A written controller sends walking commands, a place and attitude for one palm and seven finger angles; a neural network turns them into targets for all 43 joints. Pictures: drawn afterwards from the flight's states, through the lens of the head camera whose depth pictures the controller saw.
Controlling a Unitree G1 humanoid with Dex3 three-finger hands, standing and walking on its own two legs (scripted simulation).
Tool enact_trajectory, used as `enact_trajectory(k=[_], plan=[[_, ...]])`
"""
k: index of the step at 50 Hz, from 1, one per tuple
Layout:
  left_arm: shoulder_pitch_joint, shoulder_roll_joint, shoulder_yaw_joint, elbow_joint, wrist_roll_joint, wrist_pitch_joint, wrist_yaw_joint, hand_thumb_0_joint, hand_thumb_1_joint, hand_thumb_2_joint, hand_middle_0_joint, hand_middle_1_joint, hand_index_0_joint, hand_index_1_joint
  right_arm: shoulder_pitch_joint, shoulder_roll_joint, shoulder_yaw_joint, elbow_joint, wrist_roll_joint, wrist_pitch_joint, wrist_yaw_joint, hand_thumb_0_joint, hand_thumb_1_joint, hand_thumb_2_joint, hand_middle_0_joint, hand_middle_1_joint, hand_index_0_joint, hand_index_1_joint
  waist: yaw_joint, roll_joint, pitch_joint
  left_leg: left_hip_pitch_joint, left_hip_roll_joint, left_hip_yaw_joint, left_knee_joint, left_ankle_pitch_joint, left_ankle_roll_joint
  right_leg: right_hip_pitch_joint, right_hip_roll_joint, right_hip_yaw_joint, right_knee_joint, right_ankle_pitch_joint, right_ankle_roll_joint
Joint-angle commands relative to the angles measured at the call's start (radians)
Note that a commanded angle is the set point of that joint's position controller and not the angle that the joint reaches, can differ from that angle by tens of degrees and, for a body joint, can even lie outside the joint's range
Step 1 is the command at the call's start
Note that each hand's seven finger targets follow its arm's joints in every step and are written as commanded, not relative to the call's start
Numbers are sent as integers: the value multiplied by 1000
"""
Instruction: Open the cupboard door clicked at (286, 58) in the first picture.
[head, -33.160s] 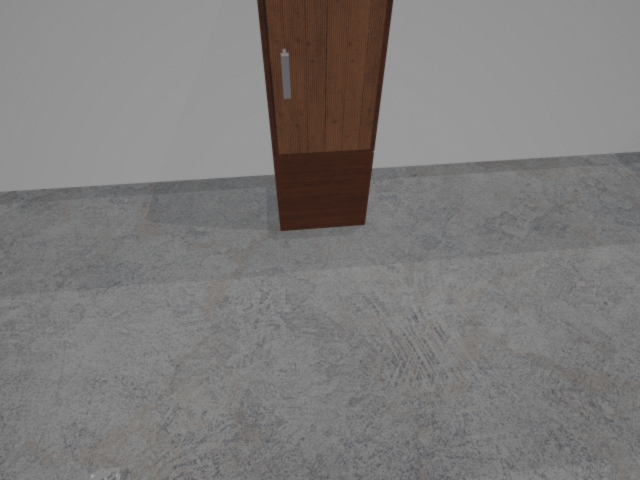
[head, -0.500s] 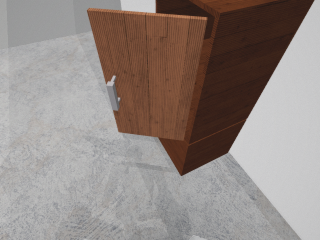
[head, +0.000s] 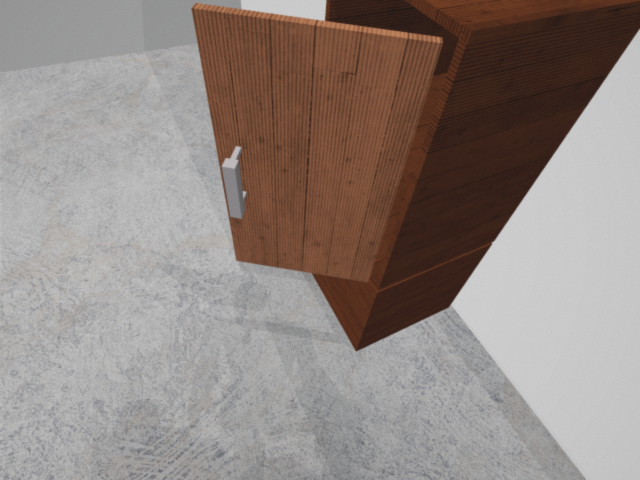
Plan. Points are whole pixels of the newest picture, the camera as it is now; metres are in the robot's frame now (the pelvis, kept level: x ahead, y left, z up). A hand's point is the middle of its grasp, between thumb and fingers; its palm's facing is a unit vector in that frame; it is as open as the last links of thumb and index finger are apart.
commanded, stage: come to a stop and stand still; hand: left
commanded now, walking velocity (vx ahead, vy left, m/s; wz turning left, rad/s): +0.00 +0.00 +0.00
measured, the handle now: (237, 182) +0.61 +0.19 -0.04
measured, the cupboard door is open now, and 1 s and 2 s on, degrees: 55 55 55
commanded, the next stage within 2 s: look again from close up in 0.56 s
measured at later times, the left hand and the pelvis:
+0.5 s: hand out of the picture -0.02 +0.12 -0.18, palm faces +0.02 -0.99 -0.16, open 7.3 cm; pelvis -0.02 -0.04 +0.00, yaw +0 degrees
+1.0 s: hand out of the picture +0.01 +0.17 -0.18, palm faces +0.01 -0.97 -0.24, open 7.4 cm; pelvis -0.01 -0.01 -0.01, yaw -1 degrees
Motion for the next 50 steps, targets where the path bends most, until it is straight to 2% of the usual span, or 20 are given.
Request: enact_trajectory(k=[1, 3, 4, 5, 6, 8, 11, 16, 18, 27, 32, 33, 34, 35, 36, 37, 39, 41, 44, 50], plan=[[30, 34, -8, -45, -6, -32, 1, 0, 900, 900, -200, -300, -200, -300, 81, -199, -48, -10, 6, -12, -7, 0, -900, -900, 200, 300, 200, 300, -27, 196, -100, 163, 243, -189, -125, 514, 128, 34, -7, -30, -205, 44, -4], [105, 45, -9, -13, -4, -44, 3, 0, 900, 900, -200, -300, -200, -300, 64, -197, -48, -8, 16, -12, -3, 0, -900, -900, 200, 300, 200, 300, 2, 162, -113, 120, 200, -154, -71, 436, 81, 159, -8, -36, -418, 242, -9], [129, 70, -9, -1, 1, -53, 8, 0, 900, 900, -200, -300, -200, -300, 62, -174, -47, -11, 22, -13, 1, 0, -900, -900, 200, 300, 200, 300, -2, 83, -112, 84, 150, -125, -30, 322, 39, 204, -48, 27, -492, 354, -25], [113, 102, -9, 1, 5, -60, 12, 0, 900, 900, -200, -300, -200, -300, 58, -140, -43, -17, 27, -11, 5, 0, -900, -900, 200, 300, 200, 300, -21, -19, -78, 27, 85, -62, -8, 150, -8, 191, -140, 125, -512, 427, -59], [75, 129, -15, -5, 1, -61, 9, 0, 900, 900, -200, -300, -200, -300, 55, -119, -34, -19, 28, -6, 16, 0, -900, -900, 200, 300, 200, 300, -38, -38, -50, 40, 38, -34, -23, 16, -32, 117, -202, 139, -528, 375, -87], [72, 107, -20, 11, -1, -72, 11, 0, 900, 900, -200, -300, -200, -300, 48, -109, -26, -1, 15, -5, 18, 0, -900, -900, 200, 300, 200, 300, -34, -106, -52, 86, 34, -31, -32, 116, -35, 107, -150, 116, -498, 478, -79], [88, 87, -34, 29, -6, -75, 14, 0, 900, 900, -200, -300, -200, -300, 60, -126, -23, 29, 19, -10, 17, 0, -900, -900, 200, 300, 200, 300, -29, -68, -35, 126, 68, -52, -64, 179, -29, 97, -118, 81, -498, 436, -53], [110, 66, -39, 49, -9, -72, 15, 0, 900, 900, -200, -300, -200, -300, 69, -114, -12, 63, 15, -8, 16, 0, -900, -900, 200, 300, 200, 300, -18, 5, 52, 91, 70, -62, -105, 120, -30, 76, -98, 87, -547, 260, -51], [122, 62, -38, 55, -9, -71, 15, 0, 900, 900, -200, -300, -200, -300, 74, -104, -10, 71, 15, -6, 16, 0, -900, -900, 200, 300, 200, 300, -14, -10, 62, 80, 65, -59, -109, 92, -30, 77, -98, 90, -565, 213, -52], [154, 37, -39, 74, -12, -77, 18, 0, 900, 900, -200, -300, -200, -300, 124, -82, -3, 93, 15, -13, 8, 0, -900, -900, 200, 300, 200, 300, -6, 8, 40, 74, 74, -63, -113, 140, -29, 133, -91, 63, -554, 279, -55], [168, 25, -37, 79, -11, -79, 20, 0, 900, 900, -200, -300, -200, -300, 144, -75, -3, 100, 16, -20, 4, 0, -900, -900, 200, 300, 200, 300, -5, 14, 12, 84, 81, -64, -107, 192, -26, 170, -88, 50, -531, 363, -56], [247, 47, -45, 96, 14, -115, 61, 0, 900, 900, -200, -300, -200, -300, 6, -98, 4, 16, 24, -49, 20, 0, -900, -900, 200, 300, 200, 300, 37, 81, 32, 15, 78, -15, 136, 257, -47, 118, -157, 138, -503, 886, -19], [196, 100, -35, 46, 6, -124, 54, 0, 900, 900, -200, -300, -200, -300, 90, -41, 8, -9, 19, -39, 27, 0, -900, -900, 200, 300, 200, 300, -41, 87, -25, -11, 46, -43, 98, 0, -28, 168, -187, 132, -460, 824, -64], [158, 87, -38, 30, 4, -123, 47, 0, 900, 900, -200, -300, -200, -300, 141, -44, 5, -2, 20, -38, 28, 0, -900, -900, 200, 300, 200, 300, -50, 55, -74, 7, 48, -45, 55, 8, -25, 162, -152, 99, -436, 615, -81], [154, 63, -42, 18, 3, -124, 44, 0, 900, 900, -200, -300, -200, -300, 159, -61, 6, -5, 18, -44, 29, 0, -900, -900, 200, 300, 200, 300, -48, 63, -83, 17, 58, -67, 30, 129, -17, 163, -107, 78, -395, 565, -80], [173, 55, -36, 22, 3, -123, 42, 0, 900, 900, -200, -300, -200, -300, 177, -75, 6, -3, 13, -53, 26, 0, -900, -900, 200, 300, 200, 300, -34, 126, -129, 47, 78, -72, 38, 283, -2, 188, -84, 38, -357, 559, -73], [197, 40, -39, 28, 1, -110, 38, 0, 900, 900, -200, -300, -200, -300, 159, -93, 7, -15, 16, -53, 19, 0, -900, -900, 200, 300, 200, 300, -18, 95, -84, 38, 94, -83, 40, 355, 9, 153, -61, 26, -353, 445, -63], [196, 28, -43, 25, 2, -98, 34, 0, 900, 900, -200, -300, -200, -300, 148, -100, 6, -23, 16, -48, 16, 0, -900, -900, 200, 300, 200, 300, -13, 30, -13, -1, 90, -94, 16, 272, 15, 116, -53, 33, -370, 361, -59], [186, 38, -42, 18, 2, -90, 30, 0, 900, 900, -200, -300, -200, -300, 130, -107, 9, -25, 13, -46, 18, 0, -900, -900, 200, 300, 200, 300, -7, 26, 29, -18, 81, -97, -26, 189, 16, 89, -55, 34, -376, 289, -51], [175, 65, -44, 4, 2, -85, 24, 0, 900, 900, -200, -300, -200, -300, 106, -123, 11, -23, 12, -45, 21, 0, -900, -900, 200, 300, 200, 300, -2, 17, 37, -7, 73, -95, -66, 127, 17, 75, -64, 44, -398, 250, -43]])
